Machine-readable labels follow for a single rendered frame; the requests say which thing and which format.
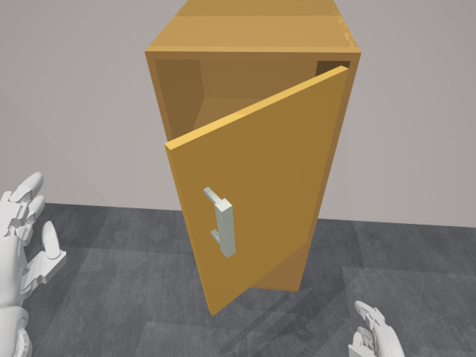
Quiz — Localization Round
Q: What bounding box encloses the robot right hand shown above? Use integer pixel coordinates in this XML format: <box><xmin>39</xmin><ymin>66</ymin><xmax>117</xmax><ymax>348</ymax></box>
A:
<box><xmin>348</xmin><ymin>300</ymin><xmax>405</xmax><ymax>357</ymax></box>

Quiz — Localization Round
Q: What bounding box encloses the handle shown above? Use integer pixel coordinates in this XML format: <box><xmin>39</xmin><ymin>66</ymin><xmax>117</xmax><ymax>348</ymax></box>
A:
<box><xmin>203</xmin><ymin>187</ymin><xmax>236</xmax><ymax>258</ymax></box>

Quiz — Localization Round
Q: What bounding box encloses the cupboard door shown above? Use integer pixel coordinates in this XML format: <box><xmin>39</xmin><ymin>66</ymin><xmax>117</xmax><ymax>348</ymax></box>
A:
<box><xmin>164</xmin><ymin>65</ymin><xmax>349</xmax><ymax>316</ymax></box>

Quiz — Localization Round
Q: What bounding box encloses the robot left forearm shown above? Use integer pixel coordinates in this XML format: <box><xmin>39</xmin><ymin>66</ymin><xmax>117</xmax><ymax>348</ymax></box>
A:
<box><xmin>0</xmin><ymin>306</ymin><xmax>32</xmax><ymax>357</ymax></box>

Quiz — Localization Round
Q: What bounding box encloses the robot left hand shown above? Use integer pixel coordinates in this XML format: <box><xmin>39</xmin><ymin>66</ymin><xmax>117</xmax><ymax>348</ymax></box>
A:
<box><xmin>0</xmin><ymin>172</ymin><xmax>66</xmax><ymax>307</ymax></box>

